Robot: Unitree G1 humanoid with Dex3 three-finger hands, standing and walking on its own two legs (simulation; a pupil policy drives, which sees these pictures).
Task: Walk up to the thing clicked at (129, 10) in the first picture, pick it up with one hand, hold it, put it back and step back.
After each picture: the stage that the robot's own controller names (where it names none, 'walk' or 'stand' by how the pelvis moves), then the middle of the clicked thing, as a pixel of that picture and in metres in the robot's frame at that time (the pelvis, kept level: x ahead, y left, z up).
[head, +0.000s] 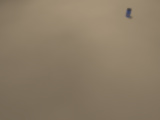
stand; (128, 12) +2.02 -0.63 -0.72
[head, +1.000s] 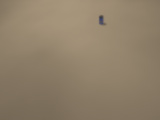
walk; (101, 19) +1.97 -0.09 -0.70
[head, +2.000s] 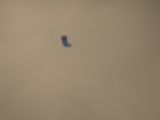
walk; (64, 41) +1.35 +0.30 -0.71
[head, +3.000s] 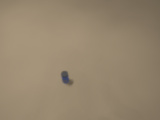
walk; (65, 77) +0.86 +0.24 -0.71
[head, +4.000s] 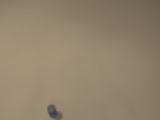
walk; (52, 111) +0.53 +0.27 -0.70
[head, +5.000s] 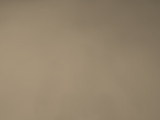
stand; out of the picture +0.38 +0.25 -0.70
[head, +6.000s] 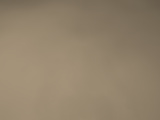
stand; out of the picture +0.35 +0.24 -0.72
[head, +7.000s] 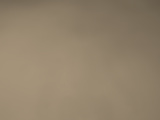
stand; out of the picture +0.36 +0.25 -0.73
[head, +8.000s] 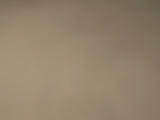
stand; out of the picture +0.35 +0.26 -0.73
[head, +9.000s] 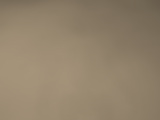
stand; out of the picture +0.33 +0.25 -0.73
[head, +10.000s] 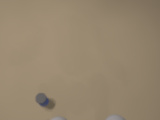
go down; (42, 100) +0.39 +0.25 -0.56
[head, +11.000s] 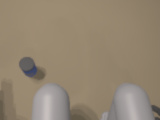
go down; (28, 67) +0.43 +0.27 -0.32
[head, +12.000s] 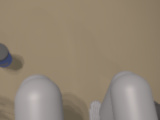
close in; (1, 56) +0.42 +0.29 -0.26
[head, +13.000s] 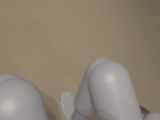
close; out of the picture +0.41 +0.32 -0.22
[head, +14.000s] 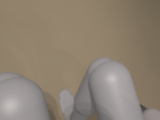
lift; out of the picture +0.40 +0.31 -0.22
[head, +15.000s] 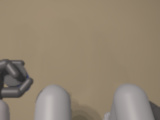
lift; (18, 79) +0.33 +0.25 -0.07
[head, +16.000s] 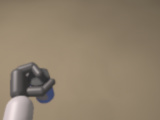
hold; (42, 86) +0.33 +0.17 +0.04
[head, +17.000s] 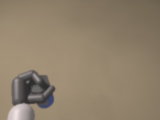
hold; (42, 92) +0.33 +0.17 +0.00
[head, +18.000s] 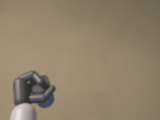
crouch; (42, 92) +0.33 +0.17 -0.02
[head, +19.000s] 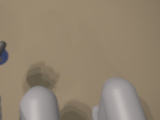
crouch; out of the picture +0.45 +0.28 -0.10
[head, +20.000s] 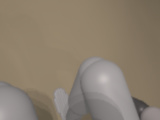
lower; out of the picture +0.42 +0.32 -0.23
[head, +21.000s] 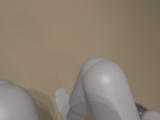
lower; out of the picture +0.42 +0.32 -0.23
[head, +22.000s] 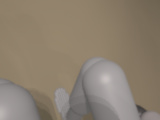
lower; out of the picture +0.42 +0.32 -0.23
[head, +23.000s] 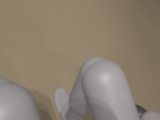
lower; out of the picture +0.42 +0.32 -0.23
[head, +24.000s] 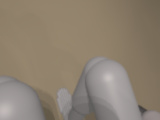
open; out of the picture +0.42 +0.30 -0.23
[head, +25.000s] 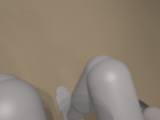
rise; out of the picture +0.41 +0.30 -0.23
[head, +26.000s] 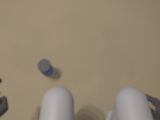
walk; (46, 68) +0.45 +0.23 -0.38
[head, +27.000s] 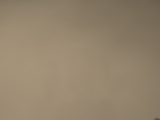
stand; out of the picture +0.37 +0.21 -0.66
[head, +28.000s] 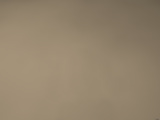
stand; out of the picture +0.38 +0.22 -0.67
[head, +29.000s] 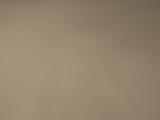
stand; out of the picture +0.38 +0.20 -0.71
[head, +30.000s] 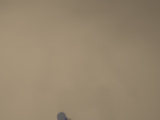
walk; (62, 118) +0.41 +0.18 -0.70
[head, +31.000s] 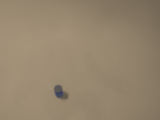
walk; (58, 91) +0.59 +0.20 -0.70
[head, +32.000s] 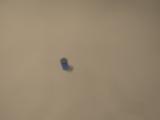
walk; (64, 64) +0.92 +0.28 -0.70
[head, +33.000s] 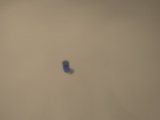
stand; (66, 66) +0.99 +0.23 -0.71
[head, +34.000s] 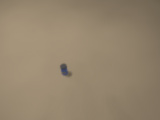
stand; (64, 69) +1.01 +0.25 -0.73
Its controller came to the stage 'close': yes
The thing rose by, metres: 0.71
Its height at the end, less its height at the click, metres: +0.00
